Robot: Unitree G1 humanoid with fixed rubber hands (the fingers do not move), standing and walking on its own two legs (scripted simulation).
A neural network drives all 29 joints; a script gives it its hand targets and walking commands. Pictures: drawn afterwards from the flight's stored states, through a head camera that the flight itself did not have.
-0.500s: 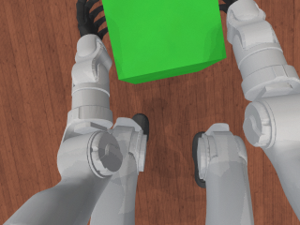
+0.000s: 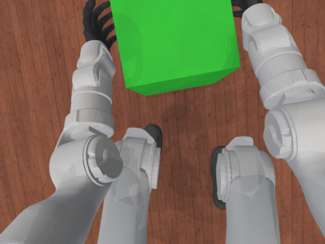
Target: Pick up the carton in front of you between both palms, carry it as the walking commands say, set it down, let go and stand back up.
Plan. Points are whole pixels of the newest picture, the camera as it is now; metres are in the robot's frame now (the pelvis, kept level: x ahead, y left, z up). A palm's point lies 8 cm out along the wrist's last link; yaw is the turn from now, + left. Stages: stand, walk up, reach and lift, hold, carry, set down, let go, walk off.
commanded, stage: set down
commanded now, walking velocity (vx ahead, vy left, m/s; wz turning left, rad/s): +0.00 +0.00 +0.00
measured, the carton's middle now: (173, 43) +0.51 +0.04 -0.24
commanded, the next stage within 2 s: let go in 1.94 s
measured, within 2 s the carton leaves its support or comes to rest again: rests again in 0.66 s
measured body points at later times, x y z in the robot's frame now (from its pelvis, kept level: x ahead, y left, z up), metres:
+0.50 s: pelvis +0.00 +0.01 -0.01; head +0.36 -0.05 +0.26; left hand +0.51 +0.21 -0.16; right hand +0.56 -0.10 -0.19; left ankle +0.14 +0.15 -0.35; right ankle +0.08 -0.10 -0.35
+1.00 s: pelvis +0.00 +0.01 -0.01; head +0.36 -0.03 +0.25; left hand +0.49 +0.23 -0.17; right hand +0.58 -0.15 -0.18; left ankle +0.14 +0.15 -0.35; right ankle +0.08 -0.10 -0.35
